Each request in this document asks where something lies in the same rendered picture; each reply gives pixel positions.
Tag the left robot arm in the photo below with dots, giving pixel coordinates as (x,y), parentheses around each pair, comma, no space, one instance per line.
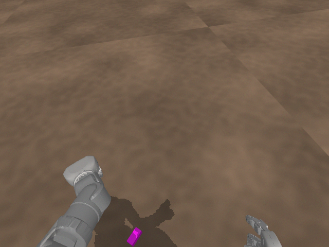
(75,227)

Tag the left robot hand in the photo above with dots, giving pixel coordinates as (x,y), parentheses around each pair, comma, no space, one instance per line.
(86,163)

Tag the small box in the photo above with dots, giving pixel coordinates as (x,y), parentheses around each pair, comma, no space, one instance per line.
(134,236)

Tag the right robot hand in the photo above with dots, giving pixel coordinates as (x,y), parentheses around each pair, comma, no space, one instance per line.
(268,238)

